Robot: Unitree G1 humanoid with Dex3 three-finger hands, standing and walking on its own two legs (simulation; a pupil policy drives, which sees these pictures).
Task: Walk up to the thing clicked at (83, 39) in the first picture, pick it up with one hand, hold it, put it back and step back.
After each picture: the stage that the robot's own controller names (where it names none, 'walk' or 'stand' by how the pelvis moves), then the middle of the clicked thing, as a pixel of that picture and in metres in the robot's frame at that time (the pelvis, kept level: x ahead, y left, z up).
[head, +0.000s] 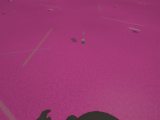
stand; (83, 41) +1.84 +0.24 -0.72
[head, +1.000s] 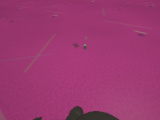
walk; (84, 47) +1.72 +0.29 -0.72
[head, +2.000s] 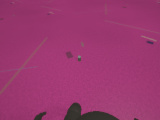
walk; (79, 58) +1.16 +0.31 -0.72
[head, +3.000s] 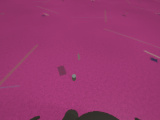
walk; (74, 77) +0.72 +0.23 -0.70
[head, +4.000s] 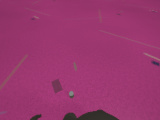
walk; (71, 94) +0.44 +0.21 -0.71
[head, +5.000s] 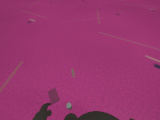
stand; (69, 106) +0.28 +0.23 -0.72
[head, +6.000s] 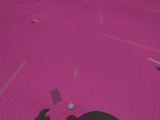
stand; (71, 106) +0.29 +0.20 -0.72
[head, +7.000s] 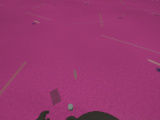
stand; (70, 107) +0.29 +0.21 -0.73
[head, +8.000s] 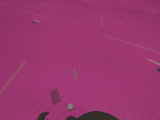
stand; (70, 107) +0.28 +0.21 -0.73
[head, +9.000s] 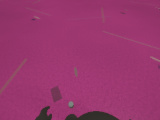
go down; (71, 105) +0.28 +0.21 -0.72
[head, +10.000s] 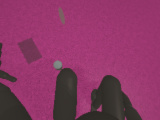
go down; (58, 65) +0.36 +0.26 -0.28
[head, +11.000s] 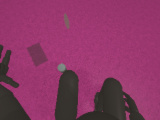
close in; (62, 68) +0.35 +0.26 -0.30
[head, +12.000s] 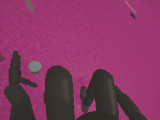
close in; (35, 68) +0.32 +0.29 -0.21
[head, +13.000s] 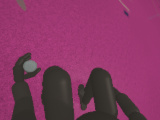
close; (30, 68) +0.32 +0.30 -0.21
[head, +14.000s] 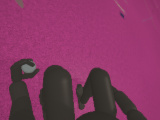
lift; (29, 68) +0.32 +0.30 -0.21
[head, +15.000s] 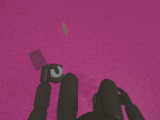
lift; (57, 73) +0.29 +0.24 -0.06
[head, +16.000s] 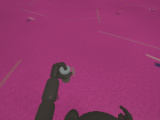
lift; (65, 74) +0.33 +0.18 +0.04
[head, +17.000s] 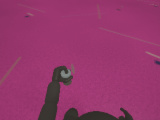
hold; (66, 77) +0.32 +0.18 +0.00
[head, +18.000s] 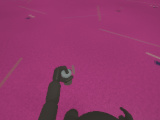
hold; (67, 77) +0.32 +0.17 +0.00
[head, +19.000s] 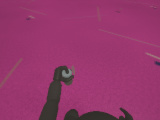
crouch; (67, 77) +0.33 +0.17 +0.00
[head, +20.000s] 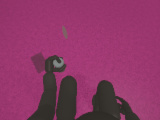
crouch; (59, 65) +0.38 +0.23 -0.10
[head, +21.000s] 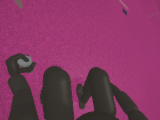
lower; (27, 64) +0.35 +0.31 -0.21
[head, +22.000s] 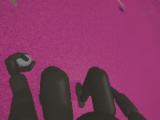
lower; (25, 63) +0.35 +0.31 -0.21
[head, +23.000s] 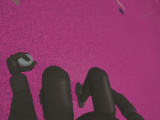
lower; (27, 63) +0.35 +0.31 -0.22
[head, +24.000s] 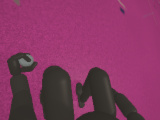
lower; (27, 63) +0.34 +0.31 -0.21
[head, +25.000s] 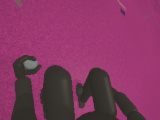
loosen; (31, 66) +0.33 +0.29 -0.22
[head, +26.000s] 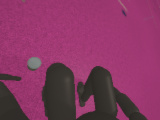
withdraw; (33, 64) +0.33 +0.27 -0.21
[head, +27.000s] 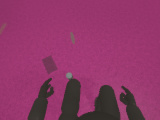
walk; (69, 76) +0.37 +0.23 -0.45
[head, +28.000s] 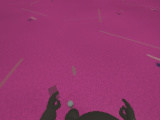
stand; (70, 104) +0.31 +0.20 -0.66
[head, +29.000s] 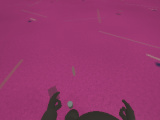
stand; (70, 105) +0.31 +0.21 -0.67
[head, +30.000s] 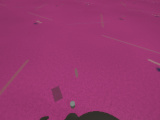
stand; (72, 104) +0.33 +0.19 -0.72
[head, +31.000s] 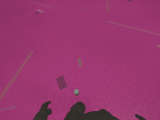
walk; (76, 92) +0.38 +0.20 -0.70
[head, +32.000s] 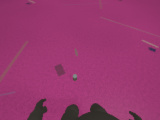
walk; (74, 77) +0.59 +0.19 -0.71
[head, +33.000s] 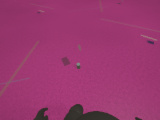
stand; (78, 65) +0.90 +0.26 -0.70
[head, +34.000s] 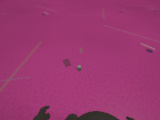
stand; (79, 68) +0.93 +0.20 -0.72
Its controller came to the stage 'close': yes
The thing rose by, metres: 0.71
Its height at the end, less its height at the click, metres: +0.00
